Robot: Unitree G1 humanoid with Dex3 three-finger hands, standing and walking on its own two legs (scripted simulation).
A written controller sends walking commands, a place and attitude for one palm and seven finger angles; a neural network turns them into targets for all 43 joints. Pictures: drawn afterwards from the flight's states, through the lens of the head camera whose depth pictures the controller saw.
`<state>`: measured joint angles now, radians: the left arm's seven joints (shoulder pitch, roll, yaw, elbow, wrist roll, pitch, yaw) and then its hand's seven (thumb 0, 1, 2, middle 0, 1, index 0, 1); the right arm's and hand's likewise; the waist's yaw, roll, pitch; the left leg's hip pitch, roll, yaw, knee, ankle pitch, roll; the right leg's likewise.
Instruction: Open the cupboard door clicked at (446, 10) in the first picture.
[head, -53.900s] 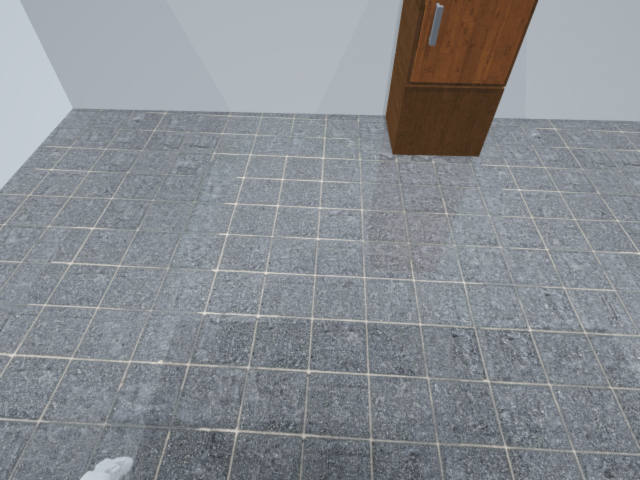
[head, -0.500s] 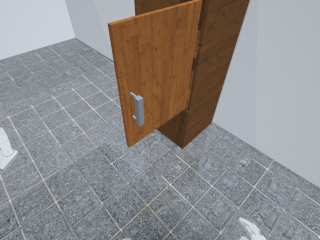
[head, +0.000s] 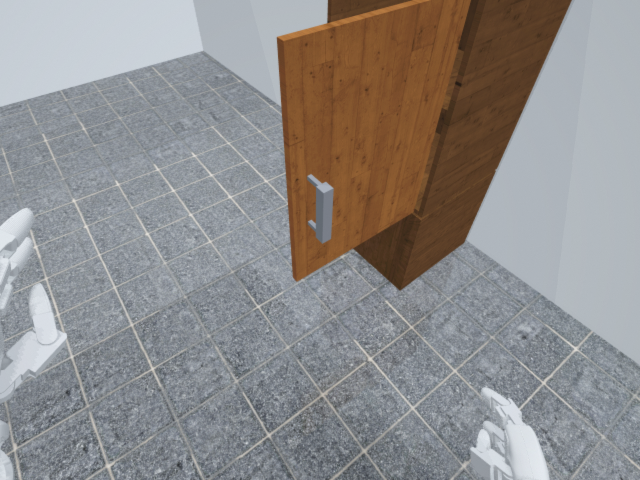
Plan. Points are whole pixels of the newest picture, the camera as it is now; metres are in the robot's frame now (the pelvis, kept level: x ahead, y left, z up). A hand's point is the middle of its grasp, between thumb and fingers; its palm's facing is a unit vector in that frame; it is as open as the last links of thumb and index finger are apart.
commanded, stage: stop stepping back and stand still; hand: left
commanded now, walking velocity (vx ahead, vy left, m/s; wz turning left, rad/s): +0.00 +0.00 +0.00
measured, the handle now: (317, 208) +0.64 +0.05 -0.08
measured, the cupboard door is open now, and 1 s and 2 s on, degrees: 89 89 89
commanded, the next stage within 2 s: let the arm hang, fingers relaxed in 0.70 s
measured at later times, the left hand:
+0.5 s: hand out of the picture +0.17 +0.29 +0.17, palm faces +0.41 -0.78 -0.47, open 7.4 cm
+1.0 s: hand out of the picture +0.10 +0.26 -0.10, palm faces +0.00 -0.94 -0.35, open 7.4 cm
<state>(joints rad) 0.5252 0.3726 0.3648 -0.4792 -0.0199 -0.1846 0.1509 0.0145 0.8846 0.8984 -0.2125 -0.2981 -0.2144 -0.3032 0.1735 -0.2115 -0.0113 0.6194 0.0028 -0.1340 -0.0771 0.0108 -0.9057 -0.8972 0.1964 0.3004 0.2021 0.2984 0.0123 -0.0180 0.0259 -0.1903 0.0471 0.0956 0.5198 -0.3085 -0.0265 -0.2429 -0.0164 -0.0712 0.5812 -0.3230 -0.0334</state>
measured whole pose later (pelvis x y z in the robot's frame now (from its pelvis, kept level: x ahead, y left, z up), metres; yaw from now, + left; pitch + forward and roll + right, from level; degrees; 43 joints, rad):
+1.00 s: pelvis -0.04 +0.03 +0.00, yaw +2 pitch +1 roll +1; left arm 0.26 0.27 0.04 0.56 0.03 0.03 0.00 0.01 0.90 0.90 -0.20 -0.30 -0.20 -0.30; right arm 0.12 -0.29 -0.01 0.84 -0.03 -0.02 0.02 0.01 -0.90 -0.90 0.20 0.30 0.20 0.30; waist -0.02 0.06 0.04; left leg -0.32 0.00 0.09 0.56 -0.26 0.03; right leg -0.34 -0.07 -0.07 0.58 -0.25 0.01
